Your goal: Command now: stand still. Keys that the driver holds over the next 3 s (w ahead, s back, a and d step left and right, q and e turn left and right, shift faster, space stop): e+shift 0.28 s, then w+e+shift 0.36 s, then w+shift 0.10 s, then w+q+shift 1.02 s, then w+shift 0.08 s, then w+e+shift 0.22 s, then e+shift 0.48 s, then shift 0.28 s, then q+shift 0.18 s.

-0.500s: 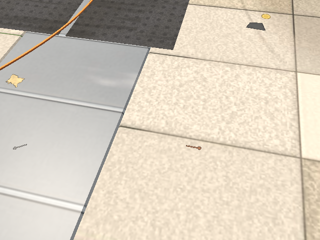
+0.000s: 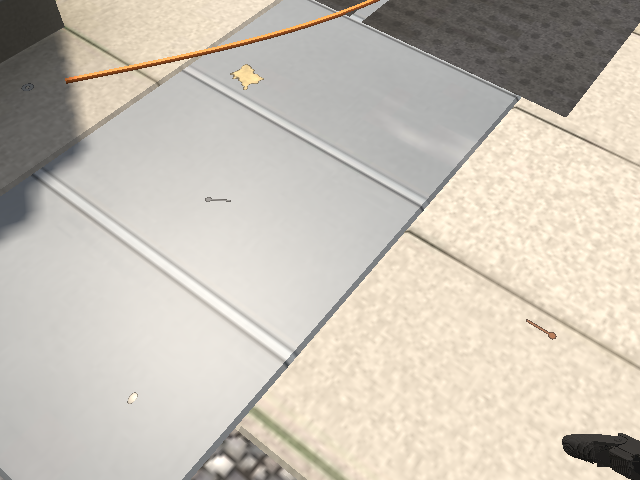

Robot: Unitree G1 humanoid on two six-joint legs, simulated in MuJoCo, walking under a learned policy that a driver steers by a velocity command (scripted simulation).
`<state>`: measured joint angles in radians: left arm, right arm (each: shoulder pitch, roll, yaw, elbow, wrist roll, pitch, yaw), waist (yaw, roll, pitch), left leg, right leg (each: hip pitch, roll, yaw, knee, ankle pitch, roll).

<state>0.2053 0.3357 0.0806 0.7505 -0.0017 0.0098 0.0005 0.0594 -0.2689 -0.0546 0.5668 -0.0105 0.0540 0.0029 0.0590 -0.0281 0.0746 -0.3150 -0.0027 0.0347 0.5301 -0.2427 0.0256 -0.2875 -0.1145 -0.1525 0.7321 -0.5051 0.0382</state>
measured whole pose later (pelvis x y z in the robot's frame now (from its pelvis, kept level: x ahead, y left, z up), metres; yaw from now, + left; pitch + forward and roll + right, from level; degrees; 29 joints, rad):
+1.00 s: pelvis +0.33 -0.23 -0.02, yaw -31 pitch +0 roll +2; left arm 0.31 0.29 0.03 0.86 0.04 -0.09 -0.02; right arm 0.24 -0.32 -0.06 0.80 -0.02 -0.02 0.03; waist -0.03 -0.03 0.05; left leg -0.46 -0.13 0.08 0.66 -0.21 0.13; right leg -0.15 0.05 0.06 1.28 -0.28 -0.08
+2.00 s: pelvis +1.18 -0.44 +0.00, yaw +14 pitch -1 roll +2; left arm 0.23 0.23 -0.01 0.74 0.03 -0.05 -0.02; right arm 0.36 -0.29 -0.04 0.85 -0.03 -0.06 0.01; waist 0.01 -0.01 0.05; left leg -0.12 -0.18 0.08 0.42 -0.28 0.17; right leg -0.65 -0.15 0.05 1.22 -0.26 0.00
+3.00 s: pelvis +1.65 -0.37 +0.00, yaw -16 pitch +1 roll -1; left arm 0.14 0.26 0.04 0.67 -0.01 0.04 0.03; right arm 0.23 -0.25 -0.04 0.68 0.02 0.03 -0.02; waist -0.05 0.00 0.06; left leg -0.37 -0.08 -0.18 0.47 -0.11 0.00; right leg -0.27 0.06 0.11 0.62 -0.41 0.05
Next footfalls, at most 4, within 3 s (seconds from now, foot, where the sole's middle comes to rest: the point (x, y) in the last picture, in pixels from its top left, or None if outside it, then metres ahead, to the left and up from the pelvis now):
0.48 right None -0.01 -0.14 -0.77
0.90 left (466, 464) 0.47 -0.25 -0.77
1.36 right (614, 347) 0.75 -0.61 -0.77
1.80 left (509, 200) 1.17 -0.42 -0.77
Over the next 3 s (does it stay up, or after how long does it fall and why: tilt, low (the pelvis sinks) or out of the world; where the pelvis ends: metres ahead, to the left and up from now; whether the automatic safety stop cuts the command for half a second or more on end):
stays up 1.65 -0.37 0.00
